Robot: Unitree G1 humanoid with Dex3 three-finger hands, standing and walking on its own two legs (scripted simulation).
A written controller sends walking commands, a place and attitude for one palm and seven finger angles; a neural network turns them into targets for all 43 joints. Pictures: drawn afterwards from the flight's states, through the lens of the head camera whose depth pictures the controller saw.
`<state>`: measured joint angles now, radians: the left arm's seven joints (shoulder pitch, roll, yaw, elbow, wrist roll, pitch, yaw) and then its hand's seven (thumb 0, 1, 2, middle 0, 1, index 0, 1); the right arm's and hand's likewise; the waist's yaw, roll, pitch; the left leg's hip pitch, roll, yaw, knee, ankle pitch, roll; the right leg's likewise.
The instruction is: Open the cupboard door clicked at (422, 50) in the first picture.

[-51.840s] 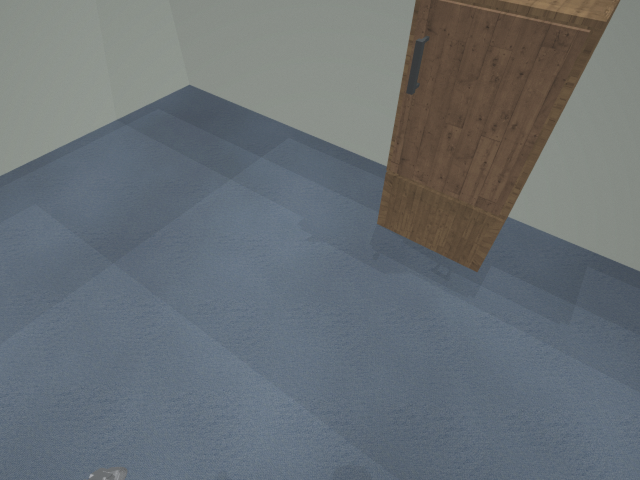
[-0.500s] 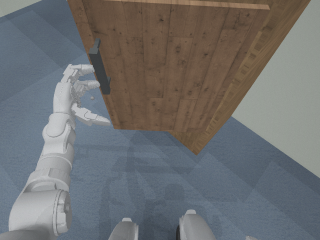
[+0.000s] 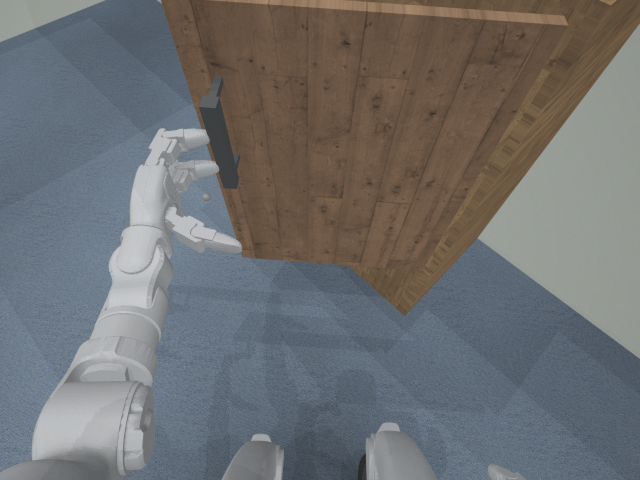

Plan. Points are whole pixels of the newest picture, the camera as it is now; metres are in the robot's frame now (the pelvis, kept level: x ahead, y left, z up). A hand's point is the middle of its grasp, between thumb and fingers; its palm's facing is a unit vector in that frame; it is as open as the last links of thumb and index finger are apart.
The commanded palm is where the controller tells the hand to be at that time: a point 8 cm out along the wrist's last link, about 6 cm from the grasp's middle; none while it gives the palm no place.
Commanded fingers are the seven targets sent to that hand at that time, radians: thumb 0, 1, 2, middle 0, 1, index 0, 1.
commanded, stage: move the hooked fingers beside the handle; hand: left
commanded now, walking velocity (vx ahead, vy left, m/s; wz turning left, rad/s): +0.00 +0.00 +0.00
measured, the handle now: (224, 137) +0.55 +0.14 +0.06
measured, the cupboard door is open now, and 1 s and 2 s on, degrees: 41 41 41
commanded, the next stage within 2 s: none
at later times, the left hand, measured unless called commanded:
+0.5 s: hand (203, 194) +0.45 +0.16 +0.06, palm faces -0.03 -1.00 -0.04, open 14.5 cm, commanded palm +0.43 +0.19 +0.06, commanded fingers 0.00 -0.50 0.30 -0.30 -1.20 -0.30 -1.20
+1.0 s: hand (199, 181) +0.47 +0.17 +0.06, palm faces -0.08 -1.00 -0.02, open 13.9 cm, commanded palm +0.45 +0.22 +0.06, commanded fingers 0.00 -0.50 0.30 -0.30 -1.20 -0.30 -1.20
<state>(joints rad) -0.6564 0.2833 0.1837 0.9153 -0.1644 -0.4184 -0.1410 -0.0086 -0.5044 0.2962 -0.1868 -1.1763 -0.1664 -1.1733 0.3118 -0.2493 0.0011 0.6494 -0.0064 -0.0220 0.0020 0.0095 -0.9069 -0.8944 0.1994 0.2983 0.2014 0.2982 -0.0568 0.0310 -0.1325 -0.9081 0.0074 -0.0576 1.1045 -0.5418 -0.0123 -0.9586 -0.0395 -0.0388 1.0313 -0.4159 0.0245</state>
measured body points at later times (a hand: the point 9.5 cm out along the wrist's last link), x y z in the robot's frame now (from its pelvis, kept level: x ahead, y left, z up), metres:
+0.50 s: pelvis -0.01 +0.00 +0.00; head +0.10 +0.00 +0.43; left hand +0.44 +0.21 +0.06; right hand +0.07 -0.27 -0.12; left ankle -0.01 +0.12 -0.66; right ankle +0.04 -0.14 -0.66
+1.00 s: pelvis -0.02 +0.00 -0.01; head +0.11 +0.00 +0.42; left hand +0.47 +0.22 +0.06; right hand +0.03 -0.27 -0.13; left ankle -0.01 +0.12 -0.66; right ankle +0.04 -0.14 -0.66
